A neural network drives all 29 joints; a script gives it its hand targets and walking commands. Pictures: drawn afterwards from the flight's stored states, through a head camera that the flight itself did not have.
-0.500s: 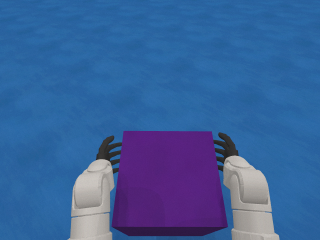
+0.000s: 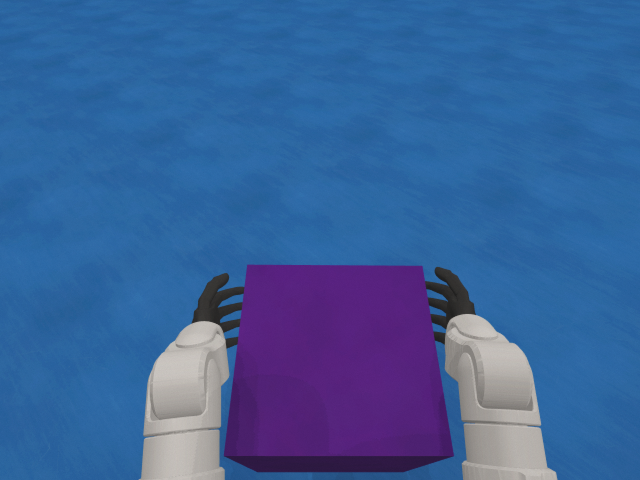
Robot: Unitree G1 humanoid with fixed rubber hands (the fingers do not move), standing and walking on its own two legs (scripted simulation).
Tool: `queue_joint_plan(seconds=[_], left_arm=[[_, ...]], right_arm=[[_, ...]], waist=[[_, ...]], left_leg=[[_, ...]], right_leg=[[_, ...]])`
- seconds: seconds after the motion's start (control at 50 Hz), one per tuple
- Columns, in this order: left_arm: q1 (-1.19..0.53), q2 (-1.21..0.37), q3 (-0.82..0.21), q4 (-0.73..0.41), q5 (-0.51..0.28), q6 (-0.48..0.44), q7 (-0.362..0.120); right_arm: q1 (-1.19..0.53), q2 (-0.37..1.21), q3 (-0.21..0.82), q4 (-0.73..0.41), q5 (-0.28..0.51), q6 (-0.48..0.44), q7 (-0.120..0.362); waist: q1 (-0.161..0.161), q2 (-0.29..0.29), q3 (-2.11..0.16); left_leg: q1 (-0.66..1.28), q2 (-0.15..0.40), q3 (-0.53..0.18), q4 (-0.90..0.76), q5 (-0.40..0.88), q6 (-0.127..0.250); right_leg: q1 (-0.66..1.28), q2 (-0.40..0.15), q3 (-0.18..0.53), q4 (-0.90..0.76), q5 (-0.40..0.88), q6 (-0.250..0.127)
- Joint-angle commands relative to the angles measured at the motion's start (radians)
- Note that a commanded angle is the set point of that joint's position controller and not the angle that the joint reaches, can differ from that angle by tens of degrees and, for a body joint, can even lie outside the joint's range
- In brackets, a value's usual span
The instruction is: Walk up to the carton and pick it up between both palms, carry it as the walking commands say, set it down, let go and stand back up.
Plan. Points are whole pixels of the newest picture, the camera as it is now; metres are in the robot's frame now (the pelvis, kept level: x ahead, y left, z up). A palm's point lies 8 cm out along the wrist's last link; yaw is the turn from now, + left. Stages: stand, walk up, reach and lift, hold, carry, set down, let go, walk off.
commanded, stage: carry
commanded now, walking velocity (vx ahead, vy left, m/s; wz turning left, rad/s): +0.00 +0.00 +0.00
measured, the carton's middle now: (332, 378) +0.26 +0.00 -0.02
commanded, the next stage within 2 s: none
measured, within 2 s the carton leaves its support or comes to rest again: neither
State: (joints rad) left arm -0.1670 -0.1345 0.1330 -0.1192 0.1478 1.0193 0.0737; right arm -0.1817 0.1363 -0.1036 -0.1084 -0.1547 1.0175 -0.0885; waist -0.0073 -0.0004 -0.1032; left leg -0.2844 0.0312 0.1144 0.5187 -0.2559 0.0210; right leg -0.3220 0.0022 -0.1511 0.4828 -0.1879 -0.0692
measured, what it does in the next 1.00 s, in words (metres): walks ahead: left foot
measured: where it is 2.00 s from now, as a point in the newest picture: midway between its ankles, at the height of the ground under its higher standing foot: (328, 321)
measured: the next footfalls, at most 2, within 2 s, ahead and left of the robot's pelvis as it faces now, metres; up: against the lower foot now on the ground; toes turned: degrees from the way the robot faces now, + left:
left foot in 0.86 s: +0.16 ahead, +0.13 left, +0.00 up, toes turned +9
right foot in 1.18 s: +0.46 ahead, -0.10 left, +0.00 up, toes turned -7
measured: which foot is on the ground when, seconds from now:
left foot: down 0.00-0.70, up 0.72-0.84, down 0.86-1.00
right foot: down 0.00-0.90, up 0.92-1.00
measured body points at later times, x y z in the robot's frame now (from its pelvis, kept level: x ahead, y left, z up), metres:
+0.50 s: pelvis +0.01 +0.00 +0.00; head -0.02 +0.00 +0.45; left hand +0.29 +0.16 +0.07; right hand +0.30 -0.14 +0.08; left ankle +0.01 +0.10 -0.73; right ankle +0.04 -0.08 -0.73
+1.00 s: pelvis +0.19 +0.03 +0.01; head +0.20 +0.01 +0.46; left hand +0.48 +0.17 +0.05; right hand +0.48 -0.13 +0.04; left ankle +0.12 +0.12 -0.74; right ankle +0.12 -0.08 -0.69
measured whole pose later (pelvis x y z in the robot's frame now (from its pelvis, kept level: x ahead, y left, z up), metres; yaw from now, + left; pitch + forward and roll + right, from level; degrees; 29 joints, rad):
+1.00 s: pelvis +0.19 +0.03 +0.01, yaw -1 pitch +5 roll -1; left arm -0.15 -0.13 0.15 -0.15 0.12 1.06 0.09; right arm -0.17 0.14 -0.07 -0.11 -0.14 1.03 -0.10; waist -0.02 0.07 -0.08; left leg -0.17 0.06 0.17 0.42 -0.33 0.02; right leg -0.37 -0.02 -0.12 0.85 -0.54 -0.02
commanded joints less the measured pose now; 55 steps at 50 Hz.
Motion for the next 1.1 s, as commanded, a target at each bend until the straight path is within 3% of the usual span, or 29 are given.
queue_joint_plan(seconds=[0.0, 0.32, 0.36, 0.38, 0.42, 0.44, 0.46, 0.5, 0.52, 0.54, 0.58, 0.6, 0.62, 0.66, 0.7, 0.74, 0.76, 0.78, 0.8, 0.82, 0.84, 0.86, 0.88, 0.9, 0.92, 0.94, 0.98, 1.02, 1.08], left_arm=[[-0.478, -0.852, -0.614, -0.097, -0.326, -0.025, -0.220], [-0.488, -0.854, -0.620, -0.105, -0.329, -0.022, -0.220], [-0.483, -0.852, -0.632, -0.146, -0.352, -0.014, -0.218], [-0.525, -0.896, -0.741, -0.317, -0.443, 0.023, -0.216], [-0.518, -0.886, -0.706, -0.259, -0.419, 0.061, -0.215], [-0.466, -0.829, -0.588, -0.084, -0.325, 0.057, -0.213], [-0.452, -0.807, -0.558, -0.034, -0.300, 0.048, -0.214], [-0.529, -0.885, -0.747, -0.308, -0.449, 0.079, -0.224], [-0.582, -0.908, -0.762, -0.334, -0.472, 0.092, -0.232], [-0.588, -0.919, -0.742, -0.300, -0.465, 0.107, -0.234], [-0.506, -0.884, -0.673, -0.165, -0.408, 0.133, -0.234], [-0.455, -0.849, -0.604, -0.059, -0.354, 0.123, -0.235], [-0.467, -0.848, -0.631, -0.088, -0.376, 0.125, -0.239], [-0.556, -0.902, -0.698, -0.192, -0.455, 0.132, -0.249], [-0.584, -0.932, -0.702, -0.199, -0.477, 0.144, -0.247], [-0.516, -0.920, -0.631, -0.088, -0.406, 0.135, -0.237], [-0.483, -0.905, -0.599, -0.029, -0.366, 0.118, -0.232], [-0.485, -0.911, -0.621, -0.062, -0.372, 0.108, -0.228], [-0.511, -0.935, -0.676, -0.143, -0.410, 0.104, -0.227], [-0.534, -0.932, -0.666, -0.118, -0.395, 0.083, -0.229], [-0.525, -0.906, -0.614, -0.026, -0.340, 0.042, -0.234], [-0.549, -0.900, -0.632, -0.080, -0.351, 0.021, -0.236], [-0.650, -0.935, -0.766, -0.353, -0.476, 0.039, -0.236], [-0.647, -0.907, -0.691, -0.259, -0.431, 0.021, -0.243], [-0.586, -0.892, -0.631, -0.145, -0.393, -0.002, -0.249], [-0.549, -0.888, -0.611, -0.126, -0.391, -0.018, -0.247], [-0.463, -0.936, -0.689, -0.268, -0.457, -0.019, -0.236], [-0.392, -0.953, -0.700, -0.310, -0.459, 0.001, -0.218], [-0.353, -0.906, -0.710, -0.353, -0.418, 0.040, -0.187]], right_arm=[[-0.445, 0.845, 0.592, -0.101, 0.323, -0.028, 0.227], [-0.444, 0.851, 0.592, -0.101, 0.324, -0.023, 0.229], [-0.456, 0.862, 0.616, -0.149, 0.348, -0.017, 0.225], [-0.505, 0.911, 0.729, -0.327, 0.445, 0.018, 0.225], [-0.490, 0.895, 0.688, -0.263, 0.424, 0.059, 0.224], [-0.423, 0.839, 0.565, -0.064, 0.330, 0.057, 0.222], [-0.402, 0.814, 0.534, -0.012, 0.301, 0.048, 0.223], [-0.478, 0.892, 0.735, -0.310, 0.448, 0.075, 0.230], [-0.525, 0.914, 0.753, -0.336, 0.466, 0.087, 0.232], [-0.524, 0.923, 0.734, -0.300, 0.455, 0.103, 0.231], [-0.440, 0.897, 0.660, -0.152, 0.398, 0.133, 0.226], [-0.397, 0.861, 0.592, -0.047, 0.341, 0.123, 0.226], [-0.390, 0.866, 0.609, -0.064, 0.353, 0.121, 0.228], [-0.508, 0.926, 0.685, -0.201, 0.416, 0.124, 0.230], [-0.580, 0.953, 0.702, -0.259, 0.450, 0.140, 0.231], [-0.544, 0.932, 0.646, -0.150, 0.415, 0.139, 0.237], [-0.497, 0.920, 0.606, -0.069, 0.386, 0.121, 0.243], [-0.445, 0.933, 0.604, -0.052, 0.386, 0.110, 0.249], [-0.422, 0.959, 0.633, -0.097, 0.413, 0.101, 0.251], [-0.366, 0.959, 0.590, -0.022, 0.377, 0.075, 0.253], [-0.320, 0.935, 0.513, 0.104, 0.308, 0.026, 0.252], [-0.311, 0.931, 0.518, 0.078, 0.306, -0.004, 0.246], [-0.395, 0.982, 0.655, -0.185, 0.418, 0.006, 0.232], [-0.413, 0.961, 0.590, -0.109, 0.359, -0.017, 0.223], [-0.425, 0.946, 0.550, -0.054, 0.314, -0.039, 0.216], [-0.444, 0.938, 0.564, -0.088, 0.312, -0.046, 0.205], [-0.475, 0.960, 0.718, -0.350, 0.414, -0.032, 0.196], [-0.521, 0.948, 0.771, -0.489, 0.473, -0.006, 0.195], [-0.438, 0.897, 0.753, -0.456, 0.461, 0.043, 0.202]], waist=[[0.000, 0.006, -0.246], [0.000, 0.002, -0.246], [0.008, 0.009, -0.250], [0.014, 0.005, -0.232], [0.011, -0.010, -0.185], [0.006, -0.003, -0.161], [0.003, -0.001, -0.161], [0.003, 0.036, -0.168], [0.000, 0.060, -0.167], [0.000, 0.080, -0.188], [0.007, 0.069, -0.200], [0.011, 0.047, -0.183], [0.010, 0.020, -0.147], [0.026, -0.130, -0.110], [0.028, -0.241, -0.117], [0.041, -0.170, -0.126], [0.039, -0.111, -0.144], [0.033, -0.054, -0.174], [0.018, -0.009, -0.229], [-0.007, 0.038, -0.281], [-0.027, 0.113, -0.324], [-0.039, 0.318, -0.327], [-0.046, 0.427, -0.282], [-0.035, 0.282, -0.209], [-0.031, 0.145, -0.163], [-0.033, 0.047, -0.134], [-0.031, -0.019, -0.172], [-0.021, 0.009, -0.212], [-0.004, 0.156, -0.262]], left_leg=[[0.038, 0.111, -0.131, -0.085, 0.058, 0.029], [0.039, 0.110, -0.133, -0.085, 0.067, 0.030], [0.029, 0.083, -0.119, -0.069, -0.097, 0.053], [0.017, 0.076, -0.116, -0.067, -0.213, 0.063], [-0.025, 0.079, -0.142, -0.085, -0.368, 0.071], [-0.040, 0.080, -0.158, -0.090, -0.414, 0.073], [-0.027, 0.084, -0.163, -0.106, -0.415, 0.073], [0.036, 0.116, -0.178, -0.138, -0.298, 0.069], [0.077, 0.139, -0.207, -0.166, -0.234, 0.076], [0.118, 0.161, -0.234, -0.184, -0.190, 0.087], [0.128, 0.177, -0.250, -0.181, -0.228, 0.101], [0.089, 0.169, -0.235, -0.182, -0.295, 0.099], [0.029, 0.149, -0.209, -0.140, -0.318, 0.091], [-0.124, 0.061, -0.062, 0.025, -0.218, 0.036], [-0.307, 0.028, 0.013, 0.147, -0.197, 0.000], [-0.397, 0.026, -0.018, 0.139, -0.276, 0.003], [-0.373, 0.025, -0.020, 0.116, -0.261, 0.008], [-0.300, 0.018, -0.012, 0.048, -0.214, 0.010], [-0.162, 0.015, 0.005, -0.035, -0.109, 0.014], [0.067, 0.014, 0.004, -0.132, 0.016, 0.023], [0.352, 0.036, -0.075, -0.185, 0.078, 0.050], [0.549, 0.203, -0.308, -0.229, 0.154, 0.111], [0.672, 0.317, -0.483, -0.243, 0.248, 0.188], [0.615, 0.375, -0.508, -0.223, 0.380, 0.234], [0.517, 0.392, -0.475, -0.236, 0.402, 0.228], [0.526, 0.374, -0.451, -0.248, 0.431, 0.206], [0.598, 0.323, -0.331, -0.227, 0.505, 0.158], [0.606, 0.289, -0.219, -0.216, 0.553, 0.125], [0.477, 0.197, -0.019, -0.168, 0.635, 0.071]], right_leg=[[0.120, -0.156, 0.163, -0.078, 0.090, -0.001], [0.116, -0.154, 0.157, -0.076, 0.087, 0.000], [0.100, -0.131, 0.144, -0.055, -0.148, -0.012], [0.078, -0.134, 0.149, -0.068, -0.294, -0.014], [0.030, -0.156, 0.198, -0.113, -0.478, -0.018], [0.002, -0.165, 0.217, -0.120, -0.533, -0.016], [-0.011, -0.163, 0.210, -0.111, -0.525, -0.010], [-0.011, -0.145, 0.161, -0.073, -0.355, 0.010], [-0.016, -0.122, 0.121, -0.032, -0.253, 0.023], [-0.005, -0.105, 0.091, 0.005, -0.178, 0.028], [0.013, -0.107, 0.093, 0.017, -0.194, 0.024], [0.028, -0.110, 0.105, -0.008, -0.249, 0.020], [0.042, -0.136, 0.149, -0.059, -0.302, 0.010], [0.176, -0.212, 0.264, -0.178, -0.320, -0.026], [0.379, -0.333, 0.417, -0.215, -0.118, -0.099], [0.484, -0.373, 0.449, -0.200, 0.148, -0.153], [0.495, -0.370, 0.426, -0.186, 0.230, -0.150], [0.489, -0.354, 0.375, -0.161, 0.278, -0.132], [0.449, -0.318, 0.285, -0.114, 0.276, -0.097], [0.321, -0.255, 0.159, -0.037, 0.248, -0.038], [0.114, -0.164, 0.037, 0.112, 0.252, 0.027], [-0.140, -0.072, -0.058, 0.309, 0.037, 0.078], [-0.377, -0.009, -0.018, 0.424, -0.354, 0.072], [-0.421, -0.049, 0.068, 0.442, -0.423, 0.047], [-0.402, -0.056, 0.075, 0.406, -0.425, 0.046], [-0.432, -0.048, 0.064, 0.405, -0.408, 0.052], [-0.432, -0.045, 0.048, 0.332, -0.316, 0.057], [-0.375, -0.023, 0.029, 0.239, -0.163, 0.055], [-0.096, 0.026, -0.036, 0.022, 0.061, 0.038]])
